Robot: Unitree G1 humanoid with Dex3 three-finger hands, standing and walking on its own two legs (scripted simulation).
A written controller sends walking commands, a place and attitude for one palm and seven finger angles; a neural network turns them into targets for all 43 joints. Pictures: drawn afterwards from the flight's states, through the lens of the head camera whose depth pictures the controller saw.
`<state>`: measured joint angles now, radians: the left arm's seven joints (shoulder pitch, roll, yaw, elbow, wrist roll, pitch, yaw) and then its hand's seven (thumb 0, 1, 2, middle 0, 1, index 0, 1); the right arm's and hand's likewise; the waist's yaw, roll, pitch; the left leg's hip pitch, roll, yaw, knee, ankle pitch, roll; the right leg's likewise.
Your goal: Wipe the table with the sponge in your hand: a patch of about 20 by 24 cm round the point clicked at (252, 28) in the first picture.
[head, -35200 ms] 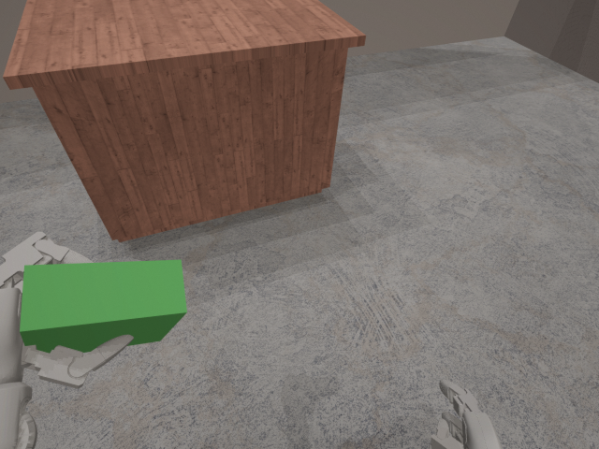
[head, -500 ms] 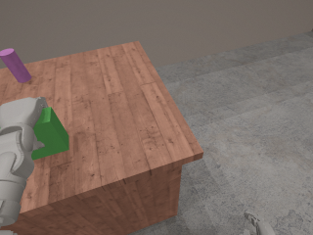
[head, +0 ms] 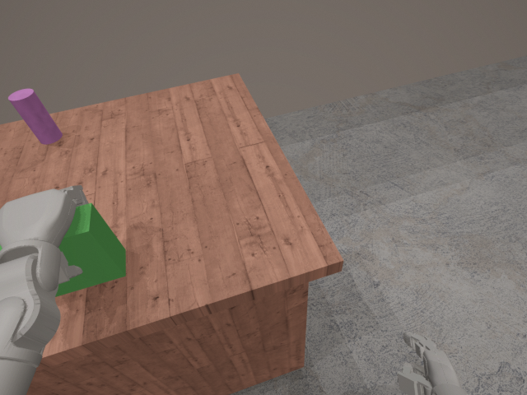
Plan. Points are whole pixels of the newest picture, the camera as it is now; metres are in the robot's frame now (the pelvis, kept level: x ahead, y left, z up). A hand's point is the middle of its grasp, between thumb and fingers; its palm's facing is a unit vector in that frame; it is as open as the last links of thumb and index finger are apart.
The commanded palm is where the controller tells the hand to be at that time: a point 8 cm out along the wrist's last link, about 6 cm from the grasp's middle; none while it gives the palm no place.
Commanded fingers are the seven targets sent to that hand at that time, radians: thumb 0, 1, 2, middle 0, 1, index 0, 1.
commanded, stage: wipe back along the first lane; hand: left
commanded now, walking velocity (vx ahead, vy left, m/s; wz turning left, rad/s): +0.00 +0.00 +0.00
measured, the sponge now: (74, 260) +0.27 +0.34 +0.07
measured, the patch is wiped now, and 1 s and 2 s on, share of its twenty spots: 1.00 1.00 1.00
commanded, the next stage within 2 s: lift the sponge slowly off the table in 0.18 s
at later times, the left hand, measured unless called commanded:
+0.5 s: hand (61, 257) +0.25 +0.31 +0.12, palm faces +0.02 -0.03 -1.00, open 9.8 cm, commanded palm +0.21 +0.32 +0.17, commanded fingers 0.00 0.10 1.30 -1.20 -1.60 -1.20 -1.60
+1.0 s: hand (43, 267) +0.23 +0.32 +0.13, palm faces +0.02 -0.04 -1.00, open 9.8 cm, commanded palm +0.21 +0.32 +0.20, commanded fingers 0.00 0.10 1.30 -1.20 -1.60 -1.20 -1.60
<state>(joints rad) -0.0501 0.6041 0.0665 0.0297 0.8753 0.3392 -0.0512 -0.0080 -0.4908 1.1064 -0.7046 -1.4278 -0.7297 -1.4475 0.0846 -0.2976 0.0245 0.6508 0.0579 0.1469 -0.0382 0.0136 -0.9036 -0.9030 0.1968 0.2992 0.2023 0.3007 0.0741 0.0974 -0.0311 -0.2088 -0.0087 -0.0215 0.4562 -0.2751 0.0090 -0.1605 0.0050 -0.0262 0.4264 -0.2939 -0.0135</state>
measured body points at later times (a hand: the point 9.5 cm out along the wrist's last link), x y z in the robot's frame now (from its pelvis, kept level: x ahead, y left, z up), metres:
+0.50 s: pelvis -0.01 -0.01 +0.00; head +0.00 -0.05 +0.45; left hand +0.24 +0.31 +0.17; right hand +0.21 -0.24 -0.10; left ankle -0.02 +0.12 -0.74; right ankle -0.05 -0.11 -0.74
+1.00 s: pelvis -0.02 -0.01 +0.00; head -0.02 -0.05 +0.45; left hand +0.22 +0.32 +0.18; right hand +0.21 -0.23 -0.10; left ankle -0.02 +0.12 -0.74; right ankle -0.05 -0.11 -0.74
